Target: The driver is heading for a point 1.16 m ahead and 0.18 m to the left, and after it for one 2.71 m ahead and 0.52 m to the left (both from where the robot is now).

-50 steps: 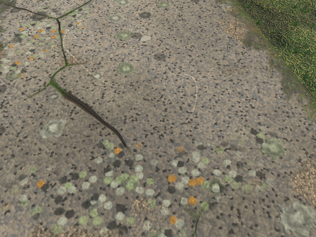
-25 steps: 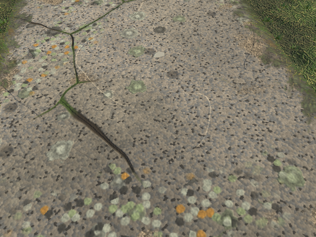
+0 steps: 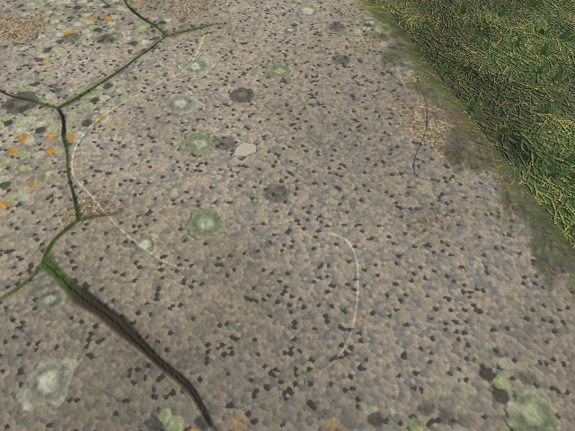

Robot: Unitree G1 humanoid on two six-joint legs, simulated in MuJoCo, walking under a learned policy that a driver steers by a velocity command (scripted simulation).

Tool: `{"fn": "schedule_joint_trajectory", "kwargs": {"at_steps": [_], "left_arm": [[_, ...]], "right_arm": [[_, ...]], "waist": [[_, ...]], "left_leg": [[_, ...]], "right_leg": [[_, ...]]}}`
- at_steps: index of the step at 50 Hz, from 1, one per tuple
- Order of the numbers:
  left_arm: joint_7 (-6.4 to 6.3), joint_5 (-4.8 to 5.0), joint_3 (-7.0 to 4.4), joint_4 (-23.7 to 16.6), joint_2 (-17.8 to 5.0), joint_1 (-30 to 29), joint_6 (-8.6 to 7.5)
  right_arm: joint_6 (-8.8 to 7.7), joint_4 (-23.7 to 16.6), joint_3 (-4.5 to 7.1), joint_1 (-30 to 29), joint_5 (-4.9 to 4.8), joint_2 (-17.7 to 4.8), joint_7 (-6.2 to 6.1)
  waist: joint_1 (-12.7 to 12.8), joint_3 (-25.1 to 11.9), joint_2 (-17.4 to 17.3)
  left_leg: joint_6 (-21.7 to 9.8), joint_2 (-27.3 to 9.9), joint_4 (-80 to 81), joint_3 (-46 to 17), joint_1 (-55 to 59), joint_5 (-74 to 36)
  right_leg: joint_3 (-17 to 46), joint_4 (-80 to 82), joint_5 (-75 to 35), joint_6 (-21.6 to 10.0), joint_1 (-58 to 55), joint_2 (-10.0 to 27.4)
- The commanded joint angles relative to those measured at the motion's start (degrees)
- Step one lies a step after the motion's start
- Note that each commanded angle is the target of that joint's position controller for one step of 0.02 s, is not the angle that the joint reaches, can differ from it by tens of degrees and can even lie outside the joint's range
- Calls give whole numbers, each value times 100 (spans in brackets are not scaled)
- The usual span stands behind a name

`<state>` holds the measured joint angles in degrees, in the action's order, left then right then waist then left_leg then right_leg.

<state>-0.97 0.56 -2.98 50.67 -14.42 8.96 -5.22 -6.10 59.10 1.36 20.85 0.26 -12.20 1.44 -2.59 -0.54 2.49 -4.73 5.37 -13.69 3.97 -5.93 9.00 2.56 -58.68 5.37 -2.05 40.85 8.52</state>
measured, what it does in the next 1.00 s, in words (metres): walks ahead: right foot, then left foot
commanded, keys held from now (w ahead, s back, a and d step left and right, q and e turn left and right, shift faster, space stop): w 1.00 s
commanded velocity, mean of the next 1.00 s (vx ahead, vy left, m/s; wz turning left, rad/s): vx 0.50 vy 0.00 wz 0.00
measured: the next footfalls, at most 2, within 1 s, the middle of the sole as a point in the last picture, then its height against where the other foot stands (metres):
right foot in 0.26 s outside the picture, level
left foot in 0.84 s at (251, 376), level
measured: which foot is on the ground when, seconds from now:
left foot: down 0.00-0.26, up 0.28-0.82, down 0.84-1.00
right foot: up 0.00-0.24, down 0.26-0.84, up 0.86-1.00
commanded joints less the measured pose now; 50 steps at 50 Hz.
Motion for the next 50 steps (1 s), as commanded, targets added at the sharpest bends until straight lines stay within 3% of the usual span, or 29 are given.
{"fn": "schedule_joint_trajectory", "kwargs": {"at_steps": [1, 6, 9, 11, 12, 13, 14, 15, 16, 17, 18, 19, 20, 22, 25, 31, 36, 38, 40, 41, 42, 43, 44, 45, 46, 47, 48, 49, 50], "left_arm": [[33, -23, -10, -325, -143, -201, -39], [175, 56, 57, -621, -122, -1181, -85], [304, 74, 58, -812, -199, -1451, -148], [346, 71, -13, -774, -378, -1086, -186], [336, 65, -111, -617, -553, -497, -197], [299, 66, -267, -285, -854, 590, -194], [232, -11, -389, -76, -1375, 1706, -161], [290, -76, -398, 22, -1541, 1860, -149], [290, -30, -247, -29, -938, 1636, -160], [268, -2, -169, -141, -705, 1061, -166], [280, -19, -115, -241, -593, 555, -168], [308, -52, -78, -264, -452, 324, -176], [328, -101, -38, -213, -330, 283, -188], [333, -85, -44, -66, -347, 457, -210], [233, -91, -105, 85, -600, 736, -198], [92, -22, -105, 291, -698, 1262, -99], [62, 20, -140, 555, -740, 1691, 4], [30, 37, -177, 597, -799, 1663, 55], [14, 40, -212, 565, -898, 1466, 99], [13, 34, -206, 534, -896, 1321, 129], [16, -7, -145, 469, -754, 1255, 144], [48, -83, -10, 357, -347, 1666, 86], [103, -44, 137, 439, 109, 2038, -60], [128, 131, -26, 375, -524, 1530, -170], [124, 208, -76, 192, -735, 1028, -227], [78, 148, -98, 149, -726, 768, -224], [43, 76, -139, 150, -642, 755, -166], [36, 59, -141, 181, -499, 912, -79], [28, 58, -132, 217, -359, 1031, -8]], "right_arm": [[-46, -337, 124, -103, -31, -821, -116], [32, -150, 159, 489, -120, -947, -153], [132, -66, 199, 619, -121, -986, -189], [185, -109, 237, 453, -114, -1081, -203], [215, -152, 240, 308, -95, -1106, -202], [234, -224, 186, 204, -50, -980, -195], [208, -394, 83, 283, 64, -774, -192], [59, -327, -128, 1084, -42, 51, -102], [-82, -303, 27, 650, -190, -671, -83], [-159, -505, 112, 43, -291, -965, -76], [-164, -567, 126, -250, -259, -942, -128], [-118, -582, 171, -363, -170, -877, -165], [-35, -571, 181, -221, -142, -753, -165], [97, -535, 178, -62, -135, -529, -179], [173, -754, 219, -622, -76, -570, -205], [108, -1123, 192, -1870, -77, -446, -137], [45, -1408, 147, -2616, -142, -457, 6], [-2, -1492, 156, -2666, -152, -517, 80], [-37, -1414, 237, -2234, -152, -702, 106], [-43, -1227, 340, -1596, -138, -867, 88], [-37, -901, 492, -539, -125, -1174, 45], [-17, -728, 623, 403, -10, -1696, -7], [6, -663, 575, 590, -33, -1664, 27], [-9, -685, 449, 319, -95, -1218, 25], [-15, -817, 382, -267, -118, -1025, 13], [-20, -910, 325, -733, -68, -865, 26], [-36, -934, 278, -966, -7, -706, 50], [-47, -895, 244, -1022, 36, -595, 72], [-56, -840, 245, -967, 26, -586, 76]], "waist": [[146, 402, -432], [-200, 579, -487], [-165, 625, -543], [118, 359, -688], [460, -15, -761], [942, -655, -700], [1204, -1602, 116], [724, -2328, 1637], [882, -1885, 913], [773, -1041, 595], [559, -648, -9], [396, -358, -143], [214, -315, -4], [99, -189, 67], [148, 100, 2], [501, 356, 51], [703, 603, 81], [616, 582, 125], [321, 286, 266], [-38, -93, 291], [-472, -739, 158], [-494, -1660, -805], [-333, -2272, -1846], [-401, -1687, -1364], [-257, -913, -1065], [-67, -520, -589], [137, -266, -553], [298, -233, -681], [360, -190, -720]], "left_leg": [[-804, -1544, 784, -940, -379, -1294], [-693, -1688, 633, -849, 406, -1048], [-626, -1978, 263, -924, 1050, -1392], [-506, -2002, -226, -860, 1178, -2499], [-413, -1854, -889, -712, 1092, -3496], [-249, -1529, -2107, -481, 582, -3762], [-43, -1085, -4122, -184, -767, -1823], [227, -66, -5830, -617, -2921, 2198], [92, -414, -6433, -1248, -3530, 2232], [12, -703, -6389, -1074, -3760, 1663], [44, -1009, -6126, -918, -3461, 1114], [83, -1173, -5794, -868, -3217, 825], [93, -1316, -5576, -899, -2880, 628], [156, -1358, -5274, -801, -2721, 503], [302, -1435, -4584, -746, -3302, -97], [369, -1219, -2620, -515, -3408, -1519], [252, -1068, -1869, -448, -3583, -1234], [120, -1011, -1689, -430, -3470, -849], [-39, -773, -1562, -238, -2619, -491], [-161, -557, -1474, -55, -1685, -496], [-361, -644, -1570, -192, -162, -646], [-1014, -2064, -1592, -2156, 2089, -371], [-1534, -2846, -650, -4437, 3069, 488], [-1243, -2632, -417, -4166, 2621, 970], [-1008, -2485, -279, -3317, 1704, 655], [-898, -2281, -91, -2701, 798, 147], [-819, -2061, 105, -2228, 136, -230], [-780, -1907, 284, -1938, -231, -352], [-813, -1822, 423, -1735, -415, -460]], "right_leg": [[-63, 1136, -913, 80, 30, 10], [-265, 2423, -1126, 66, -66, -285], [-246, 2771, -599, -112, 8, -368], [-396, 2936, -185, -288, -724, -583], [-569, 3001, -141, -415, -1597, -799], [-524, 2969, -281, -618, -3064, -812], [984, 2910, -311, -1025, -4930, 442], [3789, 3781, 784, -1912, -6605, 1538], [3795, 4093, 1152, -1623, -6275, 1320], [2809, 4184, 674, -1346, -5402, 1142], [2108, 4349, -74, -1222, -4495, 935], [1609, 4526, -506, -1157, -3854, 707], [1281, 4698, -630, -1096, -3508, 540], [906, 4932, -914, -1158, -3199, 396], [609, 5139, -1169, -1194, -3189, 388], [150, 5276, -878, -938, -3499, 194], [160, 4996, -872, -919, -4347, 503], [189, 4742, -1198, -855, -4637, 658], [119, 4251, -2365, -736, -4680, 649], [-51, 3539, -3275, -626, -4541, 464], [-275, 2305, -3247, -446, -3909, 134], [-557, 108, -1221, -116, -1938, -500], [68, -1244, 2743, 35, -455, -1273], [523, -1836, 2662, -94, 150, -910], [302, -1756, 2078, -180, 350, -591], [175, -1464, 1519, -176, 69, -311], [166, -1150, 1196, -166, -267, -128], [193, -962, 1004, -162, -617, -16], [156, -818, 926, -136, -757, 11]]}}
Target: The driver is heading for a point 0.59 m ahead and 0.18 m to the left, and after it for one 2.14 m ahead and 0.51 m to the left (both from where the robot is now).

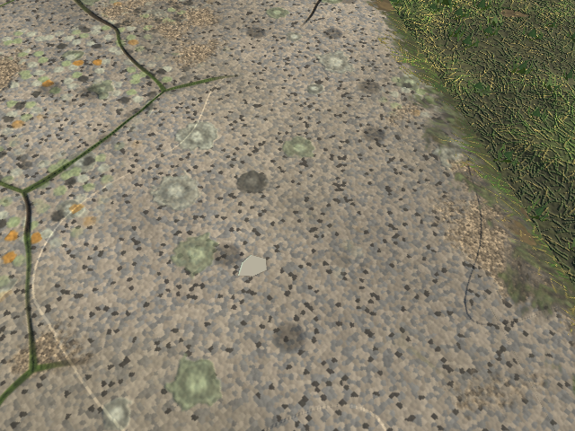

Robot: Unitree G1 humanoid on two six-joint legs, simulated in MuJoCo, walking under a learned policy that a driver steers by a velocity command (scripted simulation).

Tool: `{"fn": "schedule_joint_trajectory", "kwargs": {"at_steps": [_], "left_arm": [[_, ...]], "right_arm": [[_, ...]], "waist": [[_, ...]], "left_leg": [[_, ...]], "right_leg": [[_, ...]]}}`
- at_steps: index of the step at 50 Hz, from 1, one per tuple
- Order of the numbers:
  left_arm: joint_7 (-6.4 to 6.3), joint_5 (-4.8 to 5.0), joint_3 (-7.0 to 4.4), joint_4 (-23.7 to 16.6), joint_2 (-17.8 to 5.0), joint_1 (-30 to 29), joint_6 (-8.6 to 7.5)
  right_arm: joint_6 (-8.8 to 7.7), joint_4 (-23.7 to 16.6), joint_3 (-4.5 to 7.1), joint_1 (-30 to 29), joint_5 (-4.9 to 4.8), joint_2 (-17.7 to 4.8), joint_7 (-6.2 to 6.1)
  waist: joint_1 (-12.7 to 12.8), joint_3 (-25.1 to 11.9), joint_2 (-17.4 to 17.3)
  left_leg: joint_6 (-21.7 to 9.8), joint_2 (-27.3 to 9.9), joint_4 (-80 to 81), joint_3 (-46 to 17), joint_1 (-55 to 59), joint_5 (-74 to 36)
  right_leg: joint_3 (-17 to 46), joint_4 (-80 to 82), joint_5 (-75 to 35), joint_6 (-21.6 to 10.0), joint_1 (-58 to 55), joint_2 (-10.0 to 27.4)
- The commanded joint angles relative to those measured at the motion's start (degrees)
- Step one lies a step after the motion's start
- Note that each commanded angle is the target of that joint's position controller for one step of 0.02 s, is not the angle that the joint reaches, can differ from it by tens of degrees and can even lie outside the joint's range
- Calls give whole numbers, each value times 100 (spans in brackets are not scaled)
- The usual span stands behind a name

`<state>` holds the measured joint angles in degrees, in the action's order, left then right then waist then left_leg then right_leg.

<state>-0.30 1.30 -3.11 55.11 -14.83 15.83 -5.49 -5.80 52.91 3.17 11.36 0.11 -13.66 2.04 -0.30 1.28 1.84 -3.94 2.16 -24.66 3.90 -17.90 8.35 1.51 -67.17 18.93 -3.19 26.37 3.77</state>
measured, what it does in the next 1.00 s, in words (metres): walks ahead, turning left: right foot, then left foot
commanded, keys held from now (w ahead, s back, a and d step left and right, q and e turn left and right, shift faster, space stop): w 0.28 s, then w+q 0.72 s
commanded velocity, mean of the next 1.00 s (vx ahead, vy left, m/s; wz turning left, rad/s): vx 0.50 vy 0.00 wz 0.30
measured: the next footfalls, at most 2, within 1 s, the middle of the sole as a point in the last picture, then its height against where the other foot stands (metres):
right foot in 0.42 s outside the picture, level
left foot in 0.96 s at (225, 366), level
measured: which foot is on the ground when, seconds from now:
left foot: down 0.00-0.42, up 0.44-0.94, down 0.96-1.00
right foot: up 0.00-0.40, down 0.42-0.98, up 1.00-1.00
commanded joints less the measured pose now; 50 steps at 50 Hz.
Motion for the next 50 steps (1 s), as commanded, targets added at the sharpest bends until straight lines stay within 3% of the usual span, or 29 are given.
{"fn": "schedule_joint_trajectory", "kwargs": {"at_steps": [1, 5, 10, 15, 17, 19, 20, 21, 22, 23, 24, 25, 26, 28, 30, 33, 37, 40, 43, 45, 46, 47, 48, 49, 50], "left_arm": [[-52, -21, -122, -226, -259, 358, 70], [-75, -104, -169, -519, -321, -450, 114], [24, -70, -98, -784, -155, -1395, 52], [186, -17, -34, -1099, -169, -2183, -21], [246, -8, -56, -1176, -268, -2157, -83], [242, -17, -169, -1034, -529, -1503, -140], [199, -33, -311, -758, -794, -591, -155], [130, -137, -437, -540, -1225, 544, -163], [134, -168, -524, -391, -1626, 1005, -117], [120, -149, -365, -431, -1033, 986, -104], [92, -128, -271, -514, -755, 470, -113], [84, -133, -209, -593, -590, -3, -120], [105, -155, -166, -591, -423, -314, -135], [120, -216, -135, -526, -264, -541, -165], [87, -206, -177, -443, -379, -530, -190], [-6, -238, -244, -354, -564, -401, -181], [-97, -216, -280, -312, -706, -262, -119], [-133, -154, -321, -234, -823, 45, -45], [-124, -68, -371, -170, -932, 226, 66], [-127, -15, -416, -214, -1081, 98, 132], [-136, 14, -440, -249, -1173, 10, 169], [-139, 42, -446, -286, -1225, -127, 219], [-139, 34, -409, -326, -1168, -150, 234], [-125, -210, -254, -504, -684, -53, 175], [-48, -162, -89, -827, -198, 227, -61]], "right_arm": [[-99, -155, 78, 84, 26, -507, -1], [-72, 23, 123, 521, 15, -752, -149], [-9, 175, 105, 959, -50, -802, -232], [113, 428, 139, 1446, -94, -842, -256], [169, 453, 174, 1419, -121, -900, -285], [209, 377, 217, 1161, -135, -1027, -294], [221, 316, 177, 1024, -118, -930, -284], [207, 149, 81, 954, -41, -709, -271], [100, 139, -141, 1779, -79, 126, -229], [2, 230, -12, 1562, -215, -431, -218], [-32, 44, 106, 1036, -325, -807, -229], [-19, -29, 117, 728, -312, -784, -268], [27, -52, 156, 574, -235, -705, -299], [204, -17, 187, 829, -230, -426, -289], [340, -100, 199, 779, -235, -277, -292], [416, -317, 241, 367, -165, -320, -279], [363, -549, 206, -283, -131, -262, -134], [353, -813, 143, -921, -119, -201, -23], [369, -1068, 131, -1259, -140, -249, 77], [384, -1172, 193, -1147, -146, -398, 123], [396, -1155, 263, -859, -151, -528, 125], [397, -1017, 386, -189, -174, -731, 117], [405, -744, 603, 789, -189, -1121, 42], [445, -611, 765, 1361, -191, -1750, -86], [346, -821, 735, 1106, -150, -2018, -49]], "waist": [[166, -288, -641], [32, 2, -462], [-255, 177, -500], [-482, 438, -489], [-332, 405, -562], [90, 21, -722], [528, -542, -652], [924, -1457, -222], [595, -2379, 1332], [755, -2453, 1070], [681, -1527, 817], [508, -1023, 403], [351, -624, 220], [40, -360, 406], [-67, -130, 314], [-52, 58, 150], [106, 199, 99], [345, 404, 3], [399, 493, 69], [206, 307, 228], [2, 66, 346], [-409, -293, 335], [-875, -817, 139], [-821, -1177, -1073], [-264, -2039, -1824]], "left_leg": [[-935, -1461, 1619, -1542, 654, -587], [-942, -1449, 1796, -1207, 895, -1163], [-720, -1268, 1854, -781, 1189, -1072], [-734, -1594, 1495, -877, 2060, -1199], [-677, -1725, 1191, -1041, 2255, -1546], [-558, -1644, 549, -1064, 2140, -2741], [-407, -1322, -405, -879, 1788, -3233], [-189, -924, -2089, -625, 591, -2023], [203, 54, -4198, -411, -1698, 1577], [159, -106, -5020, -1227, -2208, 2439], [95, -393, -5216, -1159, -2583, 2039], [83, -692, -5053, -1006, -2427, 1523], [80, -858, -4752, -973, -2185, 1190], [49, -1052, -4433, -1003, -1626, 863], [73, -1100, -4238, -975, -1715, 664], [164, -1103, -3657, -1068, -2225, -51], [201, -1017, -2432, -740, -2203, -1004], [144, -959, -1807, -425, -2299, -1050], [-2, -858, -1448, -191, -2357, -515], [-186, -585, -1342, 107, -1856, 50], [-300, -354, -1355, 294, -1356, 339], [-461, -66, -1138, 456, -471, 335], [-686, 178, -774, 353, 1059, 1], [-1074, -1027, -635, -1592, 2563, -248], [-2208, -2129, 523, -4986, 3966, 1098]], "right_leg": [[214, 176, -520, 20, 706, 507], [168, 1250, -1517, 232, 1488, 552], [-69, 2820, -2587, 248, 1350, 309], [-117, 3562, -2168, 149, 1533, 146], [-82, 3808, -1770, 48, 1275, 57], [-264, 3993, -1500, -86, 106, -227], [-335, 4039, -1627, -236, -1219, -322], [580, 3782, -1732, -593, -3133, 591], [3132, 4277, -881, -1427, -5236, 2084], [3769, 4780, -327, -1349, -5045, 2076], [2849, 4900, -406, -1046, -4268, 1909], [2128, 5080, -752, -889, -3386, 1715], [1585, 5333, -1023, -788, -2628, 1510], [856, 5708, -1201, -694, -1870, 1258], [369, 5932, -1505, -739, -1603, 1243], [-138, 6059, -1843, -752, -1724, 1250], [-829, 6098, -2034, -602, -1950, 1117], [-1106, 6023, -2083, -568, -2383, 1240], [-1278, 5688, -2505, -485, -2981, 1412], [-1445, 5131, -4000, -370, -3172, 1450], [-1521, 4600, -5015, -303, -3199, 1432], [-1651, 3641, -5698, -192, -3062, 1305], [-1749, 2269, -5275, 38, -2381, 1043], [-1711, 292, -1724, 332, -627, 618], [-466, -1310, 1578, 551, 1342, -564]]}}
